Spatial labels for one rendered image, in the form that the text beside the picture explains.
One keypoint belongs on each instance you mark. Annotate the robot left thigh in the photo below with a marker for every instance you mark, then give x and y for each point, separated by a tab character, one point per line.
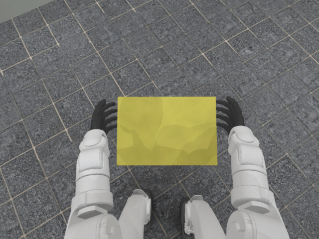
136	212

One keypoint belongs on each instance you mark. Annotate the robot right hand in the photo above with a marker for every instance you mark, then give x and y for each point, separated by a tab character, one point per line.
234	113

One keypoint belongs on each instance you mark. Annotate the carton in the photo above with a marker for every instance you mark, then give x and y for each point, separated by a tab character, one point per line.
166	131

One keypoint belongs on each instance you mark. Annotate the robot right forearm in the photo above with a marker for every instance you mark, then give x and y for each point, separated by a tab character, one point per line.
250	184

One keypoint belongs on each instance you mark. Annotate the robot right thigh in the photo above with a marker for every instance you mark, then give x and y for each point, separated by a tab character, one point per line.
200	217

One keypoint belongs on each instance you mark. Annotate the robot thigh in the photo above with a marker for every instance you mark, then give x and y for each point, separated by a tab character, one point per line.
136	212
200	217

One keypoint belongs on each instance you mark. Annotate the robot left forearm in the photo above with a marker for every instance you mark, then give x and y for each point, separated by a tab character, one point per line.
92	196

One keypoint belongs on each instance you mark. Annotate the robot right upper arm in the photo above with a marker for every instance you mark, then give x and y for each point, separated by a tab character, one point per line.
246	224

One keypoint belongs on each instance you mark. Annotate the robot left hand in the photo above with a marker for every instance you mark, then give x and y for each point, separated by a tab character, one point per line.
98	120

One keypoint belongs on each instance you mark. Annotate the robot left upper arm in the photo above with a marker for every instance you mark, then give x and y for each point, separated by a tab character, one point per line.
103	226

